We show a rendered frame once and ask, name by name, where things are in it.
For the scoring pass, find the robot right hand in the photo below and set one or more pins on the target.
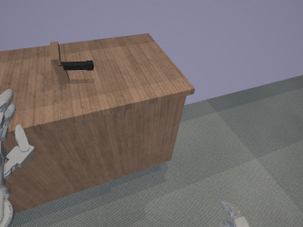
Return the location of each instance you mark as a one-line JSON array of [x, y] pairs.
[[235, 214]]

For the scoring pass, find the robot left hand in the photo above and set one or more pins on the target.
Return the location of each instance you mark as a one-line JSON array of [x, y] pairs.
[[21, 153]]

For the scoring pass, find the tap lever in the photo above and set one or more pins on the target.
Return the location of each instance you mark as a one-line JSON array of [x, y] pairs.
[[77, 65]]

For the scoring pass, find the counter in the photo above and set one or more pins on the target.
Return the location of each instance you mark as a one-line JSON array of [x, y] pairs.
[[90, 127]]

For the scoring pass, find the robot left forearm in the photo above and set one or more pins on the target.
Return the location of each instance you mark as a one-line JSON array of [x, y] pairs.
[[7, 210]]

